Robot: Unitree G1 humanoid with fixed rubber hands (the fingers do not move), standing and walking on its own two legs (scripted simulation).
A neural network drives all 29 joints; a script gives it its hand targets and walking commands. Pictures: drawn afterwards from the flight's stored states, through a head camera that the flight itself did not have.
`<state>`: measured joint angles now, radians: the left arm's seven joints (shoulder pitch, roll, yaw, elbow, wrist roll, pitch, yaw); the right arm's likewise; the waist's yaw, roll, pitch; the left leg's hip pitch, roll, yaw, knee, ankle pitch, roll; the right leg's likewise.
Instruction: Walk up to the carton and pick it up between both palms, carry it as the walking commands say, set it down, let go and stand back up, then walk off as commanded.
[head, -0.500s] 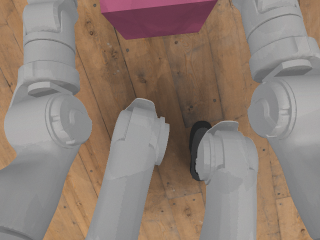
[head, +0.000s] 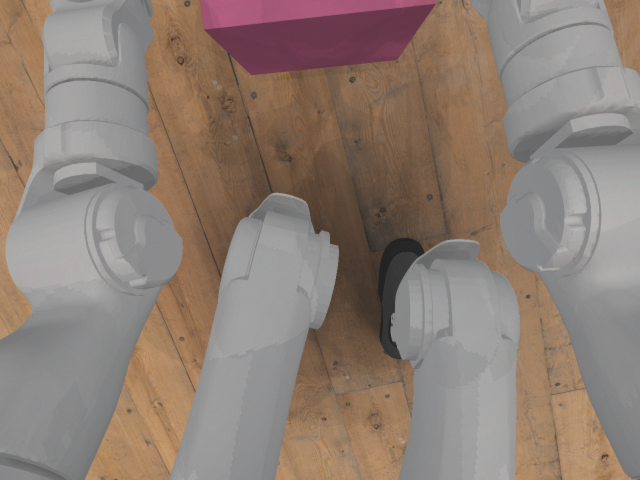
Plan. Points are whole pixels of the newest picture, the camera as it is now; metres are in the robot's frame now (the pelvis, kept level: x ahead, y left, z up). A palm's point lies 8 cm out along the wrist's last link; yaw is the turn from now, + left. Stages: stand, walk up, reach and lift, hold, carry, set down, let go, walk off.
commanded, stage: set down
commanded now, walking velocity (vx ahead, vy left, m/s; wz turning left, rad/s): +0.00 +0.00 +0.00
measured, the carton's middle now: out of the picture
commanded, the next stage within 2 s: none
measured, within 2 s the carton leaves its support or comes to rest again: rests again in 0.20 s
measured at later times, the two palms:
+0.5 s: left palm out of the picture +0.50 +0.27 -0.19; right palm out of the picture +0.58 -0.02 -0.19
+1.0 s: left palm out of the picture +0.51 +0.32 -0.15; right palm out of the picture +0.60 -0.02 -0.14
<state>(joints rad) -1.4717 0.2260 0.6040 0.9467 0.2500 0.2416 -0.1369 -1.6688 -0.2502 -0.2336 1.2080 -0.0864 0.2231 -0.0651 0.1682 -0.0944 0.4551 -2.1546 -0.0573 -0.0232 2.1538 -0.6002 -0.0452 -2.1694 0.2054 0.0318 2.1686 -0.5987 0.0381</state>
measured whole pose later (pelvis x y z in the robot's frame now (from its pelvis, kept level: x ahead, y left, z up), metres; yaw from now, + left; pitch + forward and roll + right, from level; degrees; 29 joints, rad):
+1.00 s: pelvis +0.00 +0.00 +0.01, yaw +2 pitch +33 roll -1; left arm -1.54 0.40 0.32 1.03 -0.08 0.12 0.03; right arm -1.63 -0.34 -0.03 1.01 0.13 0.19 -0.16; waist 0.14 -0.05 0.52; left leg -2.13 -0.04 0.01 2.12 -0.56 0.01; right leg -2.10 0.13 0.01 2.15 -0.62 0.04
